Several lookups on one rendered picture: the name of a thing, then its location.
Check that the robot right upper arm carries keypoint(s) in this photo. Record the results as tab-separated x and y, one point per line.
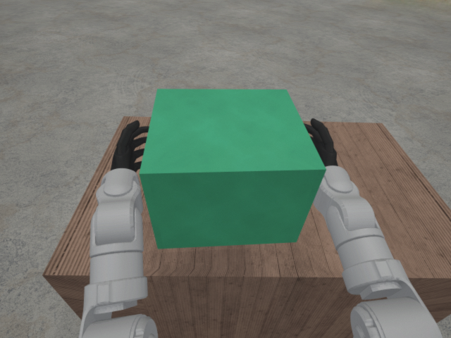
402	317

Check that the robot left hand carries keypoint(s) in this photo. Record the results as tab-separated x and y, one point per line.
124	155

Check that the left robot forearm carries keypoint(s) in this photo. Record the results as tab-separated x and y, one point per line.
116	278

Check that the robot left upper arm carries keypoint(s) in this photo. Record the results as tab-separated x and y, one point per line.
132	326

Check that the carton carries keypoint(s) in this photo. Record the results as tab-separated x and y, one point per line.
225	167

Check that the right robot forearm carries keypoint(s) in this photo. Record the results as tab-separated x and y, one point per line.
369	267

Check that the robot right hand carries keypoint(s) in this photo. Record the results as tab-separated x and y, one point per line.
323	142

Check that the pedestal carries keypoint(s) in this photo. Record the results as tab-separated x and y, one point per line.
281	290

